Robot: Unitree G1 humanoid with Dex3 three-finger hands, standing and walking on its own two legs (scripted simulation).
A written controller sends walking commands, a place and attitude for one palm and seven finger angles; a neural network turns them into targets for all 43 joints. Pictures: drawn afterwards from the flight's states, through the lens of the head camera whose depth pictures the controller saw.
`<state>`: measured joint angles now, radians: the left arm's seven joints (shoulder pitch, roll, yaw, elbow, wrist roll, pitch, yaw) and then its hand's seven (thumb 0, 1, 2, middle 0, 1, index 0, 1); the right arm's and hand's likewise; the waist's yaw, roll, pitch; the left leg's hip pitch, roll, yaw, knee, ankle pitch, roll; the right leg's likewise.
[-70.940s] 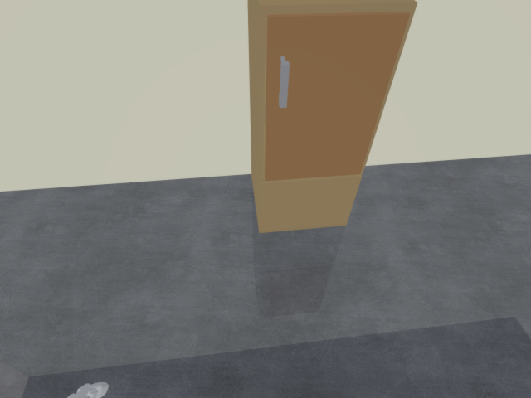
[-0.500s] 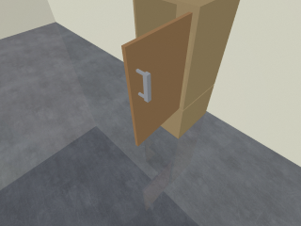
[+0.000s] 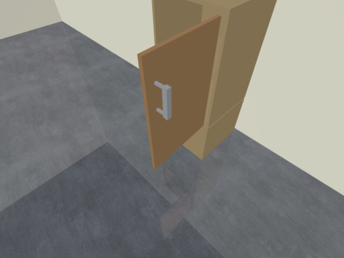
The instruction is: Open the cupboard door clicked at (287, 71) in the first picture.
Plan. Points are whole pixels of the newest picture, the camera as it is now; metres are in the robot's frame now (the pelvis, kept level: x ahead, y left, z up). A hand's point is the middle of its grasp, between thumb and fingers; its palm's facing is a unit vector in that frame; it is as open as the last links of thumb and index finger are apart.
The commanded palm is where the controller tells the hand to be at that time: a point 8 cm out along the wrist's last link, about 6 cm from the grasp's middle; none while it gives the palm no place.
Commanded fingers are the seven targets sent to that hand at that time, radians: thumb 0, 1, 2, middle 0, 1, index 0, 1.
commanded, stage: look to check the result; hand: left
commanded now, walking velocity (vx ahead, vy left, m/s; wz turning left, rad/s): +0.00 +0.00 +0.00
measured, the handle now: (162, 100) +0.59 +0.07 +0.02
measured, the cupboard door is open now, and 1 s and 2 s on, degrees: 93 93 93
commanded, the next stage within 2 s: stand and wait in 0.38 s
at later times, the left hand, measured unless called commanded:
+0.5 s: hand out of the picture +0.00 +0.14 -0.17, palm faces +0.06 -0.98 -0.16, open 7.3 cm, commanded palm none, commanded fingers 0.00 0.90 0.90 -0.20 -0.30 -0.20 -0.30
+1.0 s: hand out of the picture +0.00 +0.14 -0.17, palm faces +0.07 -0.98 -0.17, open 7.3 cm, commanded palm none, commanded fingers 0.00 0.90 0.90 -0.20 -0.30 -0.20 -0.30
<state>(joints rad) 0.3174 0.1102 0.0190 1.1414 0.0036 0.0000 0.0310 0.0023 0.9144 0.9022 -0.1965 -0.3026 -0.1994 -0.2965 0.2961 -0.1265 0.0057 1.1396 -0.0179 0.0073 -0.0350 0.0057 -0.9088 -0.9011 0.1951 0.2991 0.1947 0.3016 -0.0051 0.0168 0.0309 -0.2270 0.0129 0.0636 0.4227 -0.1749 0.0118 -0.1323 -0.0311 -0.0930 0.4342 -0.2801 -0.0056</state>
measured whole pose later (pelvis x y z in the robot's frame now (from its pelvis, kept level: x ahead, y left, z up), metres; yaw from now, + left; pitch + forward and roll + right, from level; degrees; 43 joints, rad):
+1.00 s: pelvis +0.03 -0.02 +0.00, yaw +0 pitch -1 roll +1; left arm 0.32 0.11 0.01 1.14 0.00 -0.01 0.03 0.00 0.91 0.90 -0.20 -0.30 -0.20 -0.30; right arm 0.28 -0.14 0.01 1.16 -0.02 0.01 -0.04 0.01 -0.91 -0.90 0.20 0.30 0.20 0.30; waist 0.00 0.01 0.04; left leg -0.17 0.03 0.05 0.40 -0.21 -0.02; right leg -0.06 -0.01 -0.10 0.38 -0.31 -0.03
